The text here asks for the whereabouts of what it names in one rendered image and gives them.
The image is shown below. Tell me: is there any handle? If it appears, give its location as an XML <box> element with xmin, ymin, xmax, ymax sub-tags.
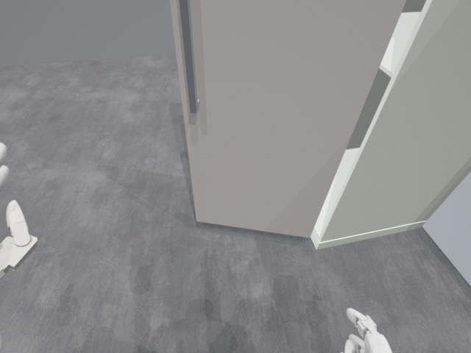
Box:
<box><xmin>179</xmin><ymin>0</ymin><xmax>199</xmax><ymax>113</ymax></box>

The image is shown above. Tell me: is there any robot right hand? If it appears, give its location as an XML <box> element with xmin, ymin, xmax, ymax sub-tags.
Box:
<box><xmin>341</xmin><ymin>308</ymin><xmax>392</xmax><ymax>353</ymax></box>

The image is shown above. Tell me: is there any fridge door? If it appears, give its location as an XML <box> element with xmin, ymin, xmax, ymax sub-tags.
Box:
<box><xmin>169</xmin><ymin>0</ymin><xmax>406</xmax><ymax>238</ymax></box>

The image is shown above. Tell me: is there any robot left hand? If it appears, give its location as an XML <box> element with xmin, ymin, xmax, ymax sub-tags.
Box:
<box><xmin>0</xmin><ymin>143</ymin><xmax>38</xmax><ymax>279</ymax></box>

